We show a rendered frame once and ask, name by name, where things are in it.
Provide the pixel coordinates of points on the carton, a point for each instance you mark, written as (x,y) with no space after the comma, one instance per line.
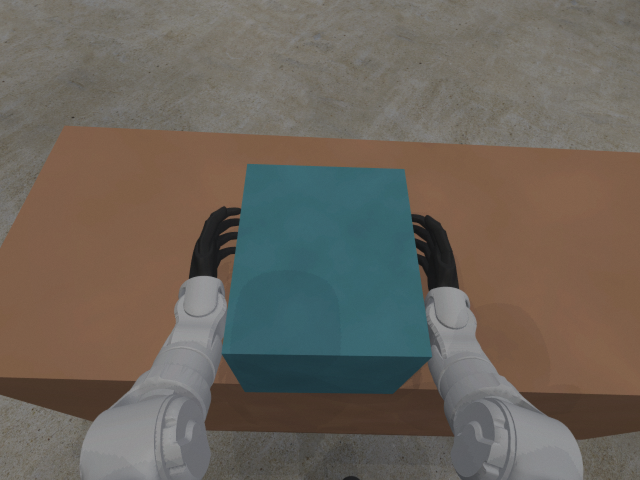
(326,294)

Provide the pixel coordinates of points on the right robot upper arm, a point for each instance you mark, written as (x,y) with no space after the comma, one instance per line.
(497,440)

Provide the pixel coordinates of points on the pedestal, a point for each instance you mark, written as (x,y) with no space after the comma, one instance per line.
(546,244)

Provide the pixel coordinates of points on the left robot forearm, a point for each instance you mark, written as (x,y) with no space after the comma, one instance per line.
(189,359)

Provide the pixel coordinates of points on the left robot hand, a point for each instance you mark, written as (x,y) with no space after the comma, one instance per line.
(206,255)

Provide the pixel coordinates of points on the left robot upper arm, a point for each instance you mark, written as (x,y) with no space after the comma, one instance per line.
(158,439)

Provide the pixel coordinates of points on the right robot forearm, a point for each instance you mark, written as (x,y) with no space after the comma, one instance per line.
(460,369)

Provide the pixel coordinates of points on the right robot hand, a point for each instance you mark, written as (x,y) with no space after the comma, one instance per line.
(438,262)

